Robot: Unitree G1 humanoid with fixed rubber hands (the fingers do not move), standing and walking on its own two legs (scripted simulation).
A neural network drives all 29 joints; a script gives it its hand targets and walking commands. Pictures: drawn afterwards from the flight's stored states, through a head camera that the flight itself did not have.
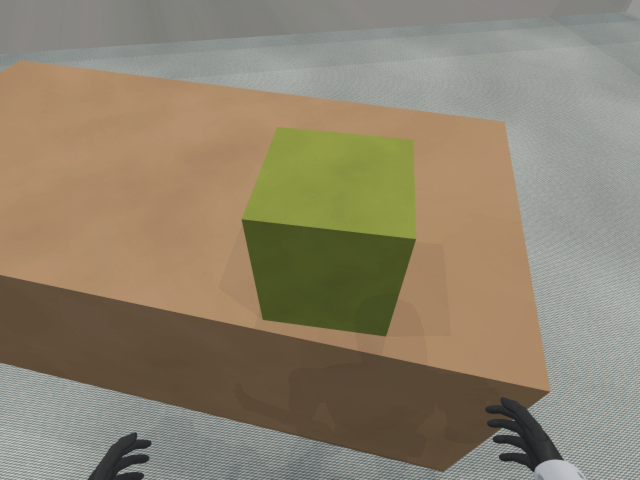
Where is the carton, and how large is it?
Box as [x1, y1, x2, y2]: [242, 127, 415, 335]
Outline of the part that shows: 277,127 242,217 242,223 262,318 267,320 385,335 415,240 412,139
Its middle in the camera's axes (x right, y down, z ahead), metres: +0.02 +0.00 +0.62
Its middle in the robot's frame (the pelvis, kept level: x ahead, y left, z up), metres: +0.46 -0.01 +0.01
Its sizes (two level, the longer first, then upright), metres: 0.210 0.200 0.250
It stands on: a pedestal, 0.65 m high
